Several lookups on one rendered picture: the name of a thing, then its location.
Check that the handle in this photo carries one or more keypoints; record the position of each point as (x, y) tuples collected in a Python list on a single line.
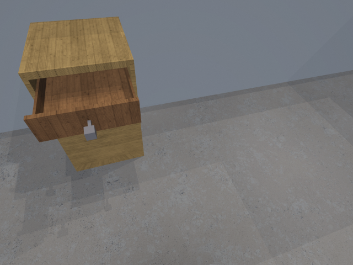
[(90, 132)]

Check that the cabinet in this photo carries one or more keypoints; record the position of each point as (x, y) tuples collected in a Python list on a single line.
[(67, 47)]

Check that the drawer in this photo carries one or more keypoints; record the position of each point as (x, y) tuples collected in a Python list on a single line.
[(63, 104)]

